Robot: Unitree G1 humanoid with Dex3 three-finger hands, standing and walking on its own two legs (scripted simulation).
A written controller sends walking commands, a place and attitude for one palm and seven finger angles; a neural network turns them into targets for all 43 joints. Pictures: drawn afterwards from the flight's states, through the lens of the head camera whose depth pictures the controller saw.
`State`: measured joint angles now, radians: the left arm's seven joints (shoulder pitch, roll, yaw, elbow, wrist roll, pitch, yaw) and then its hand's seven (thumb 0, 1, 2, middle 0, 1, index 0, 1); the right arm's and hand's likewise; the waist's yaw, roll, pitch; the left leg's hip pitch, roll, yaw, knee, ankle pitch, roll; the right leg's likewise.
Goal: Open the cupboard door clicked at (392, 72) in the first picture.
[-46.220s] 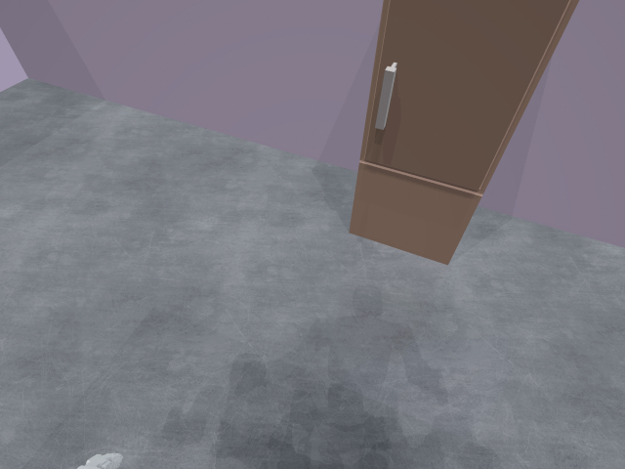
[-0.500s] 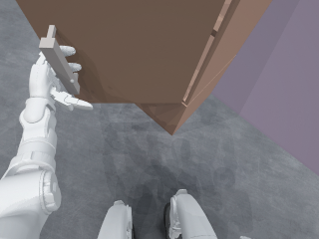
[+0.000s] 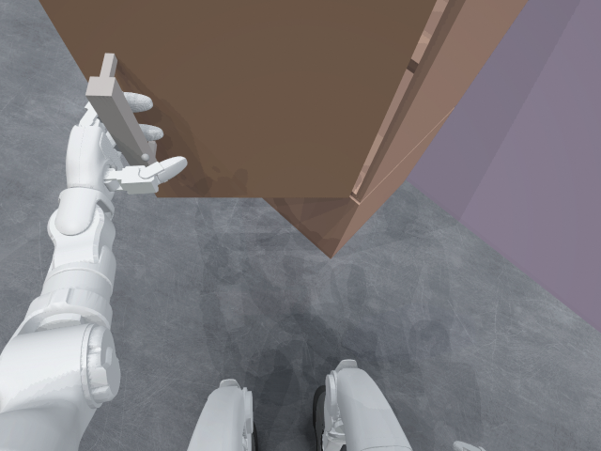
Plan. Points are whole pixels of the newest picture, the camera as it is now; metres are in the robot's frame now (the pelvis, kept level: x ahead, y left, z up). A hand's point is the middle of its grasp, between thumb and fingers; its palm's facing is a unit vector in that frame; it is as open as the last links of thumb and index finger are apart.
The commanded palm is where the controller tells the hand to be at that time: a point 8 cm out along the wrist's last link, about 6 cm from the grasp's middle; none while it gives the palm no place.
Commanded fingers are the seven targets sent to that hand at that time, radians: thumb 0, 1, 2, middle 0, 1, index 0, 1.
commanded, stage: close the thumb around the handle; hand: left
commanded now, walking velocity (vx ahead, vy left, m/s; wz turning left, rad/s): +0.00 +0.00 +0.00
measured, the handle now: (132, 124) +0.53 +0.20 +0.03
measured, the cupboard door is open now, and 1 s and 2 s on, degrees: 45 69 86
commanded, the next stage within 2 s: pull the door open along its arc in 0.32 s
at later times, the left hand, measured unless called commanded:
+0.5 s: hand (145, 157) +0.48 +0.18 +0.03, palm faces -0.02 -1.00 -0.03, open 6.1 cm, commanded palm +0.45 +0.22 +0.03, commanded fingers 0.00 0.90 0.90 -0.40 -1.35 -0.40 -1.35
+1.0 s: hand (176, 258) +0.34 +0.13 +0.03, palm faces +0.21 -0.98 +0.05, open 6.4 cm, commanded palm +0.28 +0.20 +0.03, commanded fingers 0.00 0.90 0.90 -0.40 -1.35 -0.40 -1.35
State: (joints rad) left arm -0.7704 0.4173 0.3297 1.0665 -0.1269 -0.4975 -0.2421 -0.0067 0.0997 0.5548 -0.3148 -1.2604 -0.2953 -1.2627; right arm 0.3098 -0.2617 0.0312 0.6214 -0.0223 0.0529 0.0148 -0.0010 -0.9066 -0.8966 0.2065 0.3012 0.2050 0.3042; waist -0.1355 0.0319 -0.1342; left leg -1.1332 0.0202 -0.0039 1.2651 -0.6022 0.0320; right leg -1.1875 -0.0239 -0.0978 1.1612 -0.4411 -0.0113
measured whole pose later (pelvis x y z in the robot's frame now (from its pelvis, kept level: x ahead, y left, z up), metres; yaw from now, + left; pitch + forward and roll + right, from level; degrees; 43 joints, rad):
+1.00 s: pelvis +0.02 +0.00 +0.02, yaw -1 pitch +23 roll -1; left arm -0.02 0.04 0.07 0.31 -0.10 -0.50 0.14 0.03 0.64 0.72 -0.29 -1.33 -0.34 -1.30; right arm 0.23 -0.22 -0.01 0.52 -0.03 0.01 0.06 0.00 -0.91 -0.90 0.20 0.30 0.20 0.30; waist -0.03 0.01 -0.17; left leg -0.97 0.02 0.04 1.18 -0.61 0.03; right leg -1.06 -0.02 -0.05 1.12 -0.46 -0.01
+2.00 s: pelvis -0.01 -0.04 +0.01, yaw +3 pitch +19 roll +1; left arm 0.16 -0.07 -0.18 0.20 0.09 -0.47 0.50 0.00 -0.37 0.36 -0.29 -1.13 -0.28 -1.15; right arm 0.19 -0.19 -0.01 0.57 -0.08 -0.11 0.01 0.01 -0.91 -0.90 0.20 0.30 0.20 0.30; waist 0.00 0.02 -0.18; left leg -0.98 0.00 -0.03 1.23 -0.58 -0.03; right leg -1.06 -0.05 -0.11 1.21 -0.48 -0.07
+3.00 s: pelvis +0.00 +0.00 -0.01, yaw +2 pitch +20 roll -1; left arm 0.46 0.11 -0.21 -0.16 -0.02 -0.40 -0.01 -0.01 -0.50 0.30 -0.15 -0.31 -0.18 -0.32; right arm 0.23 -0.20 0.02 0.38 -0.02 -0.06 0.02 0.01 -0.90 -0.90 0.21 0.30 0.20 0.30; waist 0.01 0.02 -0.18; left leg -1.03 -0.02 0.01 1.33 -0.65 0.04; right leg -1.11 -0.06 -0.08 1.28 -0.52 -0.01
